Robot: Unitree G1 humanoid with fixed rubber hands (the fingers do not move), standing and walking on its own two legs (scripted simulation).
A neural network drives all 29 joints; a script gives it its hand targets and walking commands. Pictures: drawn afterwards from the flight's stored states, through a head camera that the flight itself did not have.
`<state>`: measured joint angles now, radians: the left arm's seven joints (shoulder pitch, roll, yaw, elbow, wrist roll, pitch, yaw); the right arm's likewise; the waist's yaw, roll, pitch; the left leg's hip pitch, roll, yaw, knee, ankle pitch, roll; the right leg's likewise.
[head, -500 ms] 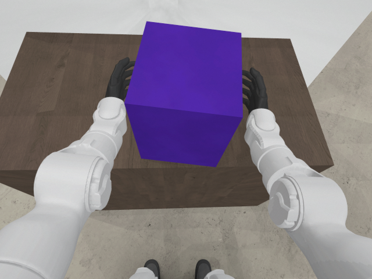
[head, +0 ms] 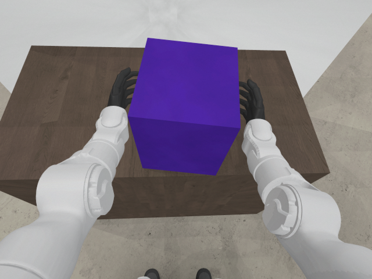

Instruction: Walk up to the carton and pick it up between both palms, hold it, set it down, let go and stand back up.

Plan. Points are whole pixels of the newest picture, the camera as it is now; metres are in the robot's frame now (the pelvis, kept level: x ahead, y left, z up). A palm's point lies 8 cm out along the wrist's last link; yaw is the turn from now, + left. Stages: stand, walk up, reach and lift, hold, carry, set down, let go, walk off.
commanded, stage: reach and lift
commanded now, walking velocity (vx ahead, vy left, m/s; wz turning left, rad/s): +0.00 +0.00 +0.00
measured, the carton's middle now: (185, 114) +0.49 +0.01 -0.01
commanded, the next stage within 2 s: none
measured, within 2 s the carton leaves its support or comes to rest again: leaves its support in 1.50 s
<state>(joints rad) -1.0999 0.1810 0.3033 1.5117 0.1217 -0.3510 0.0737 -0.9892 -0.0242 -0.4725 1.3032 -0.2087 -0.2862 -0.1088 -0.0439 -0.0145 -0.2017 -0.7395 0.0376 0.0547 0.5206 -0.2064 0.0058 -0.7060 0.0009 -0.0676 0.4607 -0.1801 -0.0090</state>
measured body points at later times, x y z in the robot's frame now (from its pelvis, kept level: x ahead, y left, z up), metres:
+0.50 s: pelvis +0.02 -0.01 +0.02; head +0.13 +0.01 +0.45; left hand +0.46 +0.16 +0.04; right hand +0.45 -0.14 +0.04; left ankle +0.00 +0.11 -0.73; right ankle +0.00 -0.12 -0.73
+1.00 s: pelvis +0.02 -0.01 +0.02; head +0.13 +0.01 +0.45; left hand +0.46 +0.16 +0.04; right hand +0.44 -0.14 +0.04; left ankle +0.00 +0.11 -0.73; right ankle +0.00 -0.12 -0.73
